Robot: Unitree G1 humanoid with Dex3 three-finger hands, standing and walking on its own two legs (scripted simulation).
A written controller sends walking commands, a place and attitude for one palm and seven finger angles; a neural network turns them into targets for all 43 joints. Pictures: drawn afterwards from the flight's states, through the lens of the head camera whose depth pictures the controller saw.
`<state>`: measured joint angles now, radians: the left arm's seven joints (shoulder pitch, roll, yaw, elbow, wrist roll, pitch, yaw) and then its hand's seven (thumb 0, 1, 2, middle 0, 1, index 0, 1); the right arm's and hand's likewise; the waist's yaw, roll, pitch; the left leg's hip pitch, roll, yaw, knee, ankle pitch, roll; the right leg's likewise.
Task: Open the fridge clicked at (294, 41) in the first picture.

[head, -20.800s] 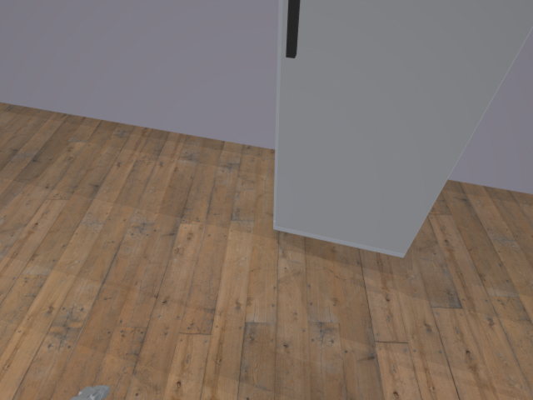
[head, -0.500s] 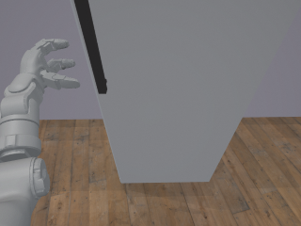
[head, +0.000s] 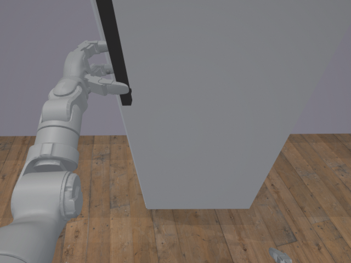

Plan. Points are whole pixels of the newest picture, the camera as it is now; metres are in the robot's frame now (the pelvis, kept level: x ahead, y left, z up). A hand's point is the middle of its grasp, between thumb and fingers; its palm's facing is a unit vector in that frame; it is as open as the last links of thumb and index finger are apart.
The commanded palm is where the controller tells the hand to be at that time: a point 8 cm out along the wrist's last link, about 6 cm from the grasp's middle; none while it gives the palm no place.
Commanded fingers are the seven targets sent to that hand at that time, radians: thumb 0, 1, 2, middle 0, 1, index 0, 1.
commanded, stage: feel for the door with the fingertips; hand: left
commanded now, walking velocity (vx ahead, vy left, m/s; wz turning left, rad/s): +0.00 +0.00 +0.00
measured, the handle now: (118, 51) +0.52 +0.14 +0.25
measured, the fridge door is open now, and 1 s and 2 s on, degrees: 0 0 0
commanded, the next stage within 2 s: slide the fingers in behind the handle in 0.32 s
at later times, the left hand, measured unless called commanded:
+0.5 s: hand (110, 66) +0.47 +0.15 +0.24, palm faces +0.06 -1.00 -0.01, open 13.7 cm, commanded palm +0.45 +0.21 +0.24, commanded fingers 0.00 -0.50 0.30 -0.30 -1.20 -0.30 -1.20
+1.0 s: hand (109, 71) +0.46 +0.15 +0.24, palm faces +0.03 -1.00 +0.01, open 14.0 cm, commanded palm +0.43 +0.20 +0.24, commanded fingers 0.00 -0.50 0.30 -0.30 -1.20 -0.30 -1.20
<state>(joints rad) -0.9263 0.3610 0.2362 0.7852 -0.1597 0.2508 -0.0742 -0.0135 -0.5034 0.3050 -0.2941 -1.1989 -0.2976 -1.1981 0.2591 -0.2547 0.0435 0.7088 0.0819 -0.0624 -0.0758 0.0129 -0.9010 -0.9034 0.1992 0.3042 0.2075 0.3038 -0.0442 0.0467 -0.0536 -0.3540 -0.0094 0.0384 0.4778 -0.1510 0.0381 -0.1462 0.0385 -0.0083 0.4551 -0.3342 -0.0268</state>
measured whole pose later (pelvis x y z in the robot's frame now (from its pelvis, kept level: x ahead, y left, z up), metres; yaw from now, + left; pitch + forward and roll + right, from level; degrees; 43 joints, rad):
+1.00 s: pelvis +0.00 -0.01 +0.00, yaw +0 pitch +2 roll -1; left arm -0.93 0.36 0.23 0.79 -0.17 0.24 -0.11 -0.01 -0.51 0.30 -0.30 -1.20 -0.30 -1.20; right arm 0.26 -0.28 0.02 0.72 0.09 -0.07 -0.07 0.01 -0.90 -0.90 0.20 0.30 0.21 0.30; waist -0.04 0.04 -0.06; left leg -0.37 0.00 0.03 0.49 -0.16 0.03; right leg -0.15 0.05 -0.01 0.46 -0.34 -0.04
